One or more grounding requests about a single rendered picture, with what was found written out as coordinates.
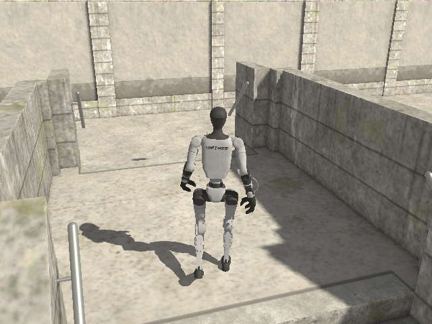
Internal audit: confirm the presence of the robot left hand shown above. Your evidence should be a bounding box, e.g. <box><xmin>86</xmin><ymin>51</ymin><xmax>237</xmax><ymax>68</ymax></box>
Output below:
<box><xmin>180</xmin><ymin>180</ymin><xmax>196</xmax><ymax>192</ymax></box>

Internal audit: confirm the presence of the robot right foot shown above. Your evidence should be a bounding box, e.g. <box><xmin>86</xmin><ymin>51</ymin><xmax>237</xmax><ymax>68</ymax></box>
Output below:
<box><xmin>221</xmin><ymin>255</ymin><xmax>231</xmax><ymax>272</ymax></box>

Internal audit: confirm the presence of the robot left forearm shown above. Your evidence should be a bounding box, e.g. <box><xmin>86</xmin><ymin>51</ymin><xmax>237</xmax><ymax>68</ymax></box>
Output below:
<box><xmin>182</xmin><ymin>162</ymin><xmax>192</xmax><ymax>183</ymax></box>

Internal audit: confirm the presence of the robot right forearm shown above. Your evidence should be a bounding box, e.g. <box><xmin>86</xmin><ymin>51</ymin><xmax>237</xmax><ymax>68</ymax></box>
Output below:
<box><xmin>241</xmin><ymin>166</ymin><xmax>254</xmax><ymax>198</ymax></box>

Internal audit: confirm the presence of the left robot thigh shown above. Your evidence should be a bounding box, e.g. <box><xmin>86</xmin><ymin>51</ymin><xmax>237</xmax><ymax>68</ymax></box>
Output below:
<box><xmin>192</xmin><ymin>188</ymin><xmax>207</xmax><ymax>235</ymax></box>

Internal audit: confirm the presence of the robot left upper arm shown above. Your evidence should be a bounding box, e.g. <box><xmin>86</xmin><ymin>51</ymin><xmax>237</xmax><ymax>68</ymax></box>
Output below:
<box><xmin>185</xmin><ymin>136</ymin><xmax>203</xmax><ymax>172</ymax></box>

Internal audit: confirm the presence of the robot right hand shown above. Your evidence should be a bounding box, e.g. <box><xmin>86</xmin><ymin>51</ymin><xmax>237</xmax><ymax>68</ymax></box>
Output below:
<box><xmin>240</xmin><ymin>196</ymin><xmax>256</xmax><ymax>214</ymax></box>

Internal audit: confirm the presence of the robot right upper arm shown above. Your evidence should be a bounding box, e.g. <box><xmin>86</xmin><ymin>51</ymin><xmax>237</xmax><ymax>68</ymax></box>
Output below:
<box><xmin>232</xmin><ymin>136</ymin><xmax>248</xmax><ymax>176</ymax></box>

